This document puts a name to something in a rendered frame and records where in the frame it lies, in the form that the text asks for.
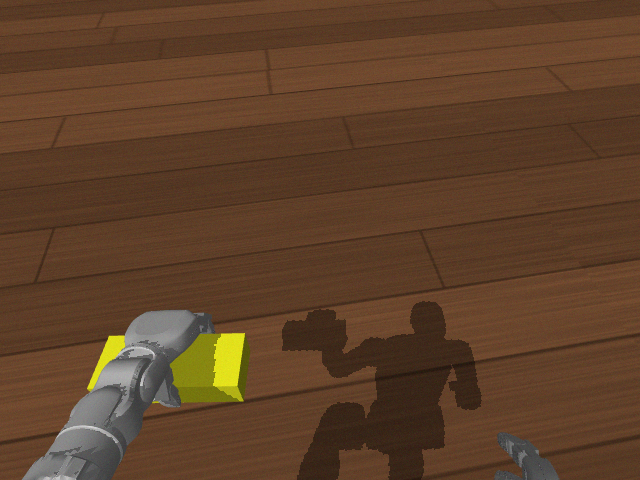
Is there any left robot hand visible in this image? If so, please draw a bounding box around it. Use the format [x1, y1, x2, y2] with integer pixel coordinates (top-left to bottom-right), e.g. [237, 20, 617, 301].
[124, 310, 216, 408]

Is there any carton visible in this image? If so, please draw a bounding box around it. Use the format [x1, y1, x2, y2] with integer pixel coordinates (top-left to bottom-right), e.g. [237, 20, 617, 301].
[87, 333, 250, 403]

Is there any left robot arm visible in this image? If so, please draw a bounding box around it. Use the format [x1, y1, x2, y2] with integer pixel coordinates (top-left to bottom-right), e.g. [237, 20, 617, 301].
[22, 343, 169, 480]

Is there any right robot hand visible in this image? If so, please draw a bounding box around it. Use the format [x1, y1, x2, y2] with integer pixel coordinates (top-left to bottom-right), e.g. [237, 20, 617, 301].
[494, 432, 560, 480]

